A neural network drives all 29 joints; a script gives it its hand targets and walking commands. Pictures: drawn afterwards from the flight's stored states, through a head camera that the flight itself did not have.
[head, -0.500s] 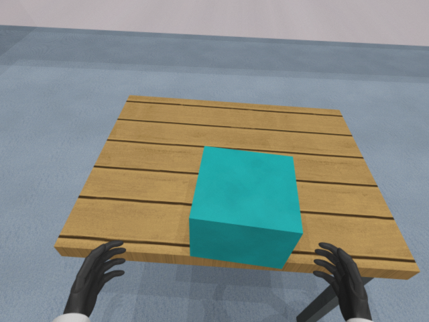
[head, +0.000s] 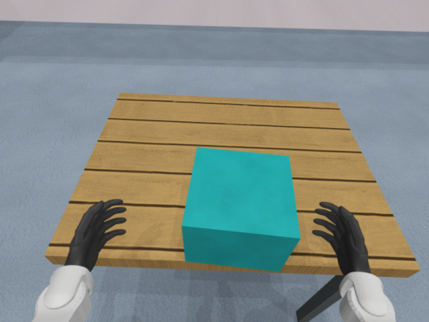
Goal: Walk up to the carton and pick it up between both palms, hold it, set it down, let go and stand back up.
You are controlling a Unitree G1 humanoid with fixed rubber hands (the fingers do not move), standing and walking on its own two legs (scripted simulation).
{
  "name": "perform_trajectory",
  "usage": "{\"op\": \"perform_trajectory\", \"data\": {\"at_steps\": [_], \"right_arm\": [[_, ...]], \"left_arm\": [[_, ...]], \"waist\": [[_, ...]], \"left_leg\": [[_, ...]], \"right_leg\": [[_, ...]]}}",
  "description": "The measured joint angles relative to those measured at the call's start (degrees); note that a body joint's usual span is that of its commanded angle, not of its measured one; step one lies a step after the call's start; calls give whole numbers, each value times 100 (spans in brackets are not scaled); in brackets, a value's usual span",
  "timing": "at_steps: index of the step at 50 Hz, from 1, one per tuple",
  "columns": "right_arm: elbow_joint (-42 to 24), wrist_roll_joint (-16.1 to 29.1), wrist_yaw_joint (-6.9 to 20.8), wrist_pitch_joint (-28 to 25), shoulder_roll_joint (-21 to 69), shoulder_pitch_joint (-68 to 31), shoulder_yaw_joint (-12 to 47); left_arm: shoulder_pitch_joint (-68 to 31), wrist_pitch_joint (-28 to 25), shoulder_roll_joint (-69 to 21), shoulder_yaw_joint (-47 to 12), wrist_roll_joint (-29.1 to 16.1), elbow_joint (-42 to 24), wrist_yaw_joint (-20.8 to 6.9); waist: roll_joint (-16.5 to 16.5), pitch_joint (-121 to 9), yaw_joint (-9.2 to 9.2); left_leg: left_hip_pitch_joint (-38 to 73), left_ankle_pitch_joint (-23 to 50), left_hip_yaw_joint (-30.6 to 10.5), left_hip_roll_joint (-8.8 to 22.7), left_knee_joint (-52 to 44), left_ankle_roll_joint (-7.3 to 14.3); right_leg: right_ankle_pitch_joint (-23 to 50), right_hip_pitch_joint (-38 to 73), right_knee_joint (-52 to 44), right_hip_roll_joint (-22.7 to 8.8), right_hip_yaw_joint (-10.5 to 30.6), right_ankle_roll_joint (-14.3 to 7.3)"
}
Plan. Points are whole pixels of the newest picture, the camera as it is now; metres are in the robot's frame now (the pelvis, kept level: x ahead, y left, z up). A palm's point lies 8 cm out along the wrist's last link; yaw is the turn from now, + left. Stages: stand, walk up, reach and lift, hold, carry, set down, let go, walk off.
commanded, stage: reach and lift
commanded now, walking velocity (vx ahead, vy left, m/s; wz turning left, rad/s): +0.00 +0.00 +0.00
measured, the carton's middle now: (237, 208) +0.35 -0.05 -0.01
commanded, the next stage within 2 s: none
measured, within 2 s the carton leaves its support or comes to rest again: neither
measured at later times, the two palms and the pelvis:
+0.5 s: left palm (100, 191) +0.30 +0.19 +0.12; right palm (355, 205) +0.28 -0.22 +0.12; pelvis -0.02 +0.00 +0.00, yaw -1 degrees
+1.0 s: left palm (104, 143) +0.37 +0.19 +0.16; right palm (341, 157) +0.35 -0.21 +0.16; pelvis -0.02 +0.00 +0.00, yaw +0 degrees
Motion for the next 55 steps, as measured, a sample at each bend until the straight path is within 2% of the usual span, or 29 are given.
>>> {"op": "perform_trajectory", "data": {"at_steps": [6, 17, 29, 41, 50, 55], "right_arm": [[-121, 178, -100, 168, -132, -380, 15], [316, 402, -184, 788, -340, -1578, -25], [1209, 844, -195, 1205, -675, -2927, 65], [2636, 780, -138, 1386, -481, -4356, 7], [3770, 827, -122, 1218, -526, -5184, 91], [4270, 780, -114, 873, -482, -5227, 224]], "left_arm": [[-430, 386, 38, 123, 8, -118, -17], [-1727, 1171, 39, 333, -55, 316, -3], [-2940, 1807, 62, 537, 87, 997, -46], [-4263, 1699, 327, 602, 184, 2672, 34], [-5139, 1567, 367, 505, 295, 3584, 56], [-5144, 1277, 188, 580, 571, 4013, -94]], "waist": [[-10, 44, -75], [28, 15, -131], [-58, -151, -220], [-164, -388, -342], [-112, -490, -387], [-83, -397, -444]], "left_leg": [[-66, -15, -1, 8, 52, 1], [-302, 37, 55, -35, 123, 32], [-384, 100, 30, 7, 161, -2], [-740, 199, -42, -14, 207, 19], [-794, 87, -94, -39, 339, 32], [-634, 15, -128, -37, 374, 39]], "right_leg": [[-1, -65, 39, 11, 7, 1], [36, -363, 182, -21, 81, 23], [102, -443, 218, 26, 64, -16], [186, -773, 260, 16, 24, -24], [155, -718, 205, -9, -17, 15], [126, -495, 136, -10, -54, 28]]}}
